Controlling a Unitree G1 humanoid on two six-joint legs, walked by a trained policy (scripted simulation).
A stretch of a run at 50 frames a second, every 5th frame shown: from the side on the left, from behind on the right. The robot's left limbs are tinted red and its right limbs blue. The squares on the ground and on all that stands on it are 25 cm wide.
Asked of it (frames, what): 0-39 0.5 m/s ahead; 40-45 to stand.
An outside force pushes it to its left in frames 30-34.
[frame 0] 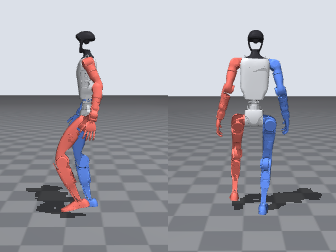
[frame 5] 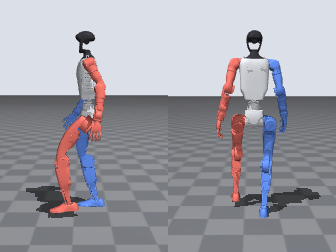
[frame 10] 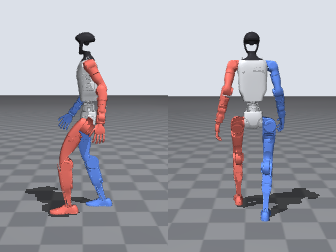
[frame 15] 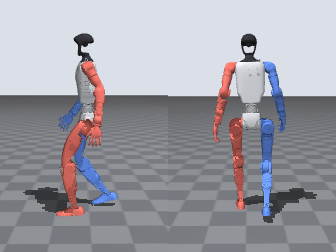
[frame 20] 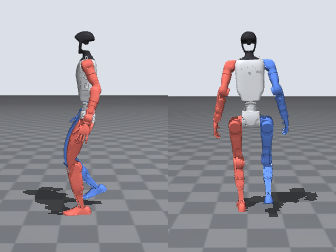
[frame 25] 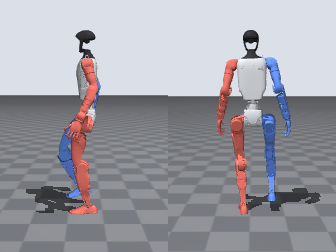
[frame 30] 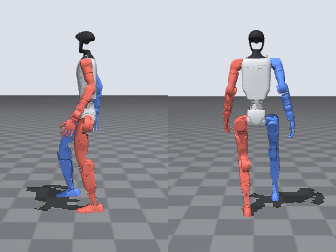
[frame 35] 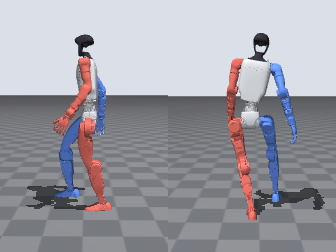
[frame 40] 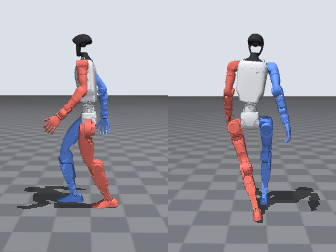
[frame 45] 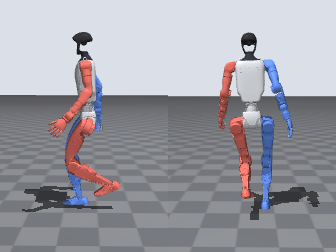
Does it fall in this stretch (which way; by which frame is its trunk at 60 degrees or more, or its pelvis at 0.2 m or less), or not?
no
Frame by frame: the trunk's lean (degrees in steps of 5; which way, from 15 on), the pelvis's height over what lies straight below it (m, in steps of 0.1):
0: 5, 0.8
5: 5, 0.8
10: 5, 0.8
15: 5, 0.8
20: 5, 0.8
25: 5, 0.8
30: 5, 0.8
35: 10, 0.8
40: 10, 0.8
45: 5, 0.8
